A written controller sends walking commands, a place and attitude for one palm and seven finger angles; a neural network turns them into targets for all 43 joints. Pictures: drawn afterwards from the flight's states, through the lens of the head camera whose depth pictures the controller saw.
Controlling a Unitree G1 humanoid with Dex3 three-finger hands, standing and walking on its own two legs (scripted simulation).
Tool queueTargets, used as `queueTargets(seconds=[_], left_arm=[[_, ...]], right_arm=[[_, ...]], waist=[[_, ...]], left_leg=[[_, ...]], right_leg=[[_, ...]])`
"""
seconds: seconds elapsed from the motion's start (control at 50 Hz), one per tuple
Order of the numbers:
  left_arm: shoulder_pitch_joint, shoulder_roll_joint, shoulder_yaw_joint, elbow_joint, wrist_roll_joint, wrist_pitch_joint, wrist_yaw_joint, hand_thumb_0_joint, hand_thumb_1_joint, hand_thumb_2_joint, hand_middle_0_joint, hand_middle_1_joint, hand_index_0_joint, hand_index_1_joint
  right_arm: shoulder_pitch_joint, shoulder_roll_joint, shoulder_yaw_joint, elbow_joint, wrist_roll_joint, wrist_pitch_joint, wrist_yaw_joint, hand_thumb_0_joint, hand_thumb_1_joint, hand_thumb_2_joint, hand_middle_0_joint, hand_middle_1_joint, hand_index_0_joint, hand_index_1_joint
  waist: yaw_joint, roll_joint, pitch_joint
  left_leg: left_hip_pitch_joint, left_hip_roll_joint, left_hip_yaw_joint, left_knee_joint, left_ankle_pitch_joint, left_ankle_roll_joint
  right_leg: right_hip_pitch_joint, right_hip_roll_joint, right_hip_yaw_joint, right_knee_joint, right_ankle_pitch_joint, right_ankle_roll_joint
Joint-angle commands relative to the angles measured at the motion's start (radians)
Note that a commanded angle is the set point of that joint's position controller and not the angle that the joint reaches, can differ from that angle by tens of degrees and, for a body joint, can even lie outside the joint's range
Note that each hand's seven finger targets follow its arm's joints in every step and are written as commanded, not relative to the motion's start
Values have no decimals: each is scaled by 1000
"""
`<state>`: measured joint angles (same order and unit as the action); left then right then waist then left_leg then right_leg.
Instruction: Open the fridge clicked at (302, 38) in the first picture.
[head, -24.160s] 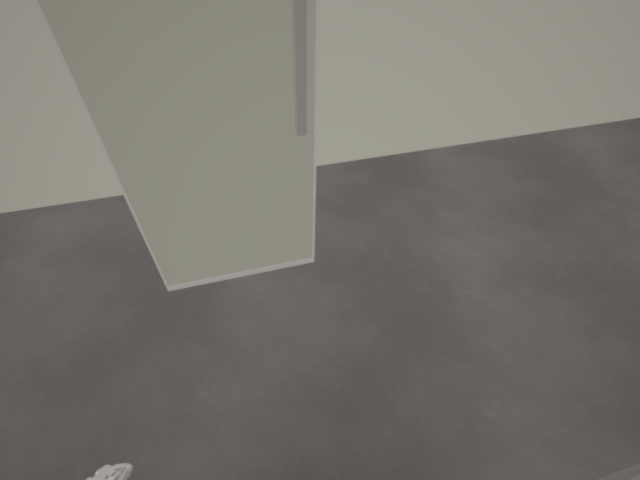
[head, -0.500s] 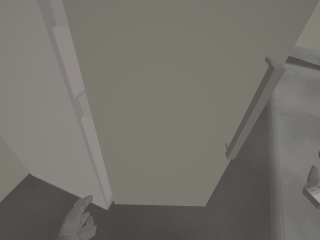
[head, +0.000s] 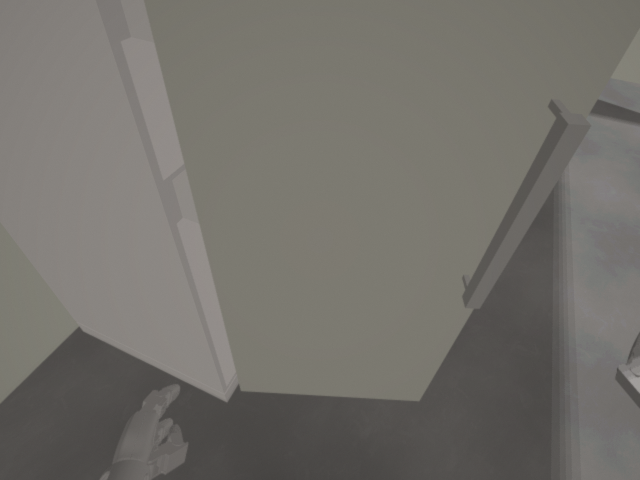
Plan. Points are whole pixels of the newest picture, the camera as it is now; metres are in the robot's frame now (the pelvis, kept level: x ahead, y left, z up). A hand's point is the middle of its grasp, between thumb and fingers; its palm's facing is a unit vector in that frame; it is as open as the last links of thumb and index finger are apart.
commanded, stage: step back with the hand held close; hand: right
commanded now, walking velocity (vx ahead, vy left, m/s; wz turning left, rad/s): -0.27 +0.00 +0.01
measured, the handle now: (506, 221) +0.47 -0.27 +0.09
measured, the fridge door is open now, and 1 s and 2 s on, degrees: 69 69 69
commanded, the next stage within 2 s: stop stepping back and stand still in 1.26 s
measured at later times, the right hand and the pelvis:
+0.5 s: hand out of the picture +0.11 -0.32 +0.15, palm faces +0.48 +0.77 -0.42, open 7.4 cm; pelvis -0.08 -0.04 -0.02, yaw -3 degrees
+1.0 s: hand out of the picture +0.02 -0.33 +0.16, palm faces +0.52 +0.78 -0.36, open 7.4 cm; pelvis -0.15 -0.05 -0.02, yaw -6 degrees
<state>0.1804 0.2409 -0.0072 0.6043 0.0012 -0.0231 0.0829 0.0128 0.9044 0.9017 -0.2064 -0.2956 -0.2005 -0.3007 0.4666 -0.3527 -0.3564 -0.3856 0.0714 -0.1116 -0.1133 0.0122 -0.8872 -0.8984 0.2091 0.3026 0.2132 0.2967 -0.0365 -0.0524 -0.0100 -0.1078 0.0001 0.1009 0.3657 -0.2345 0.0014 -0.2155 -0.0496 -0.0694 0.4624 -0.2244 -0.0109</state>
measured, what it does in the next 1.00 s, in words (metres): walks backwards: left foot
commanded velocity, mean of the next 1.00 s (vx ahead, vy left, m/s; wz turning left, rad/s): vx -0.32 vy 0.00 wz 0.07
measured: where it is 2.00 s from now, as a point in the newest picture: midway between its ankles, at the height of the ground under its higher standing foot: outside the picture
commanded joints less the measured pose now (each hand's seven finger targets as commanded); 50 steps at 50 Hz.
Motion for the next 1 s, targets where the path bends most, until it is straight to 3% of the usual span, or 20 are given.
queueTargets(seconds=[0.0, 0.06, 0.16, 0.22, 0.3, 0.36, 0.48, 0.52, 0.58, 0.68, 0.74, 0.78, 0.8, 0.82, 0.84, 0.86, 0.88, 0.9, 0.94, 0.98], left_arm=[[-105, 101, 47, -195, -7, -5, 11, 0, 900, 900, -200, -300, -200, -300], [-104, 106, 49, -216, -13, 10, 18, 0, 900, 900, -200, -300, -200, -300], [-91, 118, 52, -231, -14, 6, 22, 0, 900, 900, -200, -300, -200, -300], [-97, 135, 56, -238, -13, -13, 22, 0, 900, 900, -200, -300, -200, -300], [-88, 138, 57, -235, -20, -42, 21, 0, 900, 900, -200, -300, -200, -300], [-77, 136, 60, -224, -19, -68, 19, 0, 900, 900, -200, -300, -200, -300], [-56, 127, 63, -197, -5, -120, 16, 0, 900, 900, -200, -300, -200, -300], [-53, 125, 64, -184, 3, -135, 17, 0, 900, 900, -200, -300, -200, -300], [-40, 116, 62, -166, 2, -147, 16, 0, 900, 900, -200, -300, -200, -300], [-60, 130, 69, -166, 2, -167, 21, 0, 900, 900, -200, -300, -200, -300], [-70, 125, 76, -174, 8, -171, 9, 0, 900, 900, -200, -300, -200, -300], [-63, 112, 80, -168, 6, -169, -5, 0, 900, 900, -200, -300, -200, -300], [-62, 107, 81, -160, 8, -166, -7, 0, 900, 900, -200, -300, -200, -300], [-44, 90, 83, -150, 11, -162, -8, 0, 900, 900, -200, -300, -200, -300], [-42, 80, 82, -147, 2, -155, -12, 0, 900, 900, -200, -300, -200, -300], [-45, 83, 82, -141, -5, -152, -11, 0, 900, 900, -200, -300, -200, -300], [-45, 77, 80, -129, 0, -147, -10, 0, 900, 900, -200, -300, -200, -300], [-38, 70, 72, -123, 6, -140, -9, 0, 900, 900, -200, -300, -200, -300], [-47, 81, 68, -125, 9, -131, 3, 0, 900, 900, -200, -300, -200, -300], [-70, 120, 74, -148, -4, -136, 17, 0, 900, 900, -200, -300, -200, -300]], right_arm=[[13, -232, -153, -243, 1, -73, -22, 0, -900, -900, 200, 300, 200, 300], [34, -251, -172, -269, 7, -75, -26, 0, -900, -900, 200, 300, 200, 300], [54, -260, -184, -295, 9, -89, -34, 0, -900, -900, 200, 300, 200, 300], [45, -258, -195, -308, -1, -105, -34, 0, -900, -900, 200, 300, 200, 300], [26, -227, -192, -267, -20, -124, -33, 0, -900, -900, 200, 300, 200, 300], [18, -215, -190, -269, -32, -147, -30, 0, -900, -900, 200, 300, 200, 300], [-55, -217, -177, -330, -46, -186, -35, 0, -900, -900, 200, 300, 200, 300], [-66, -255, -203, -356, -43, -203, -40, 0, -900, -900, 200, 300, 200, 300], [-70, -227, -179, -333, -39, -217, -44, 0, -900, -900, 200, 300, 200, 300], [-72, -225, -201, -300, -54, -235, -38, 0, -900, -900, 200, 300, 200, 300], [-30, -241, -228, -310, -46, -241, -24, 0, -900, -900, 200, 300, 200, 300], [6, -237, -219, -320, -21, -247, -17, 0, -900, -900, 200, 300, 200, 300], [12, -246, -223, -314, -13, -250, -17, 0, -900, -900, 200, 300, 200, 300], [15, -254, -220, -304, -10, -251, -22, 0, -900, -900, 200, 300, 200, 300], [-24, -226, -164, -318, -15, -247, -19, 0, -900, -900, 200, 300, 200, 300], [-77, -244, -153, -334, -22, -246, -26, 0, -900, -900, 200, 300, 200, 300], [-97, -265, -159, -324, -33, -240, -37, 0, -900, -900, 200, 300, 200, 300], [-111, -272, -156, -317, -41, -234, -43, 0, -900, -900, 200, 300, 200, 300], [-129, -284, -165, -314, -41, -228, -43, 0, -900, -900, 200, 300, 200, 300], [-148, -270, -177, -316, -42, -234, -33, 0, -900, -900, 200, 300, 200, 300]], waist=[[12, 38, -149], [13, 38, -159], [12, -10, -154], [9, -80, -126], [11, -73, -56], [17, -64, -43], [25, -39, -34], [28, -13, -52], [34, 4, -63], [18, -153, -87], [11, -136, -93], [16, -94, -95], [20, -51, -95], [27, 12, -116], [36, 138, -124], [41, 196, -104], [47, 217, -79], [55, 223, -66], [60, 84, -43], [38, -115, -53]], left_leg=[[-38, 88, -93, -11, 457, -27], [-31, 68, -84, 20, 439, -22], [-13, 32, -77, 61, 295, -24], [59, 4, -78, 124, 194, -24], [147, -4, -96, 217, 107, -22], [138, -8, -113, 231, 51, -19], [-53, 15, -194, 120, -154, 18], [-113, 22, -230, 77, -141, 25], [-165, 26, -229, 57, -145, 23], [71, -79, -144, 334, 19, -13], [87, -89, -160, 368, -49, -6], [-57, -51, -205, 219, -78, 29], [-138, -17, -271, 139, -124, 45], [-247, 49, -364, 34, -101, 73], [-353, 95, -407, -39, -169, 94], [-493, 163, -468, -135, -227, 115], [-555, 214, -491, -173, -189, 127], [-539, 217, -452, -148, -63, 117], [-451, 106, -328, -14, 137, 52], [-225, -80, -179, 190, 95, -25]], right_leg=[[83, 4, 34, -7, 322, -39], [69, -11, 53, -22, 369, -38], [-8, -40, 93, -79, 276, -47], [-159, -70, 139, -154, 41, -70], [-430, -108, 196, -219, -348, -100], [-490, -114, 219, -211, -456, -107], [-394, -59, 202, -103, -467, -78], [-318, -42, 201, -72, -406, -70], [-253, -37, 196, -58, -369, -58], [-467, -174, 319, -247, -523, -113], [-497, -211, 315, -242, -524, -125], [-328, -180, 258, -168, -398, -73], [-264, -150, 223, -117, -372, -47], [-140, -100, 162, -19, -267, -13], [-47, -33, 82, 104, -204, 17], [49, 16, 50, 248, -161, 28], [82, 30, 45, 328, -131, 26], [72, 37, 43, 329, -97, 21], [40, 14, 78, 97, 1, 9], [-147, -124, 200, -155, -25, -51]])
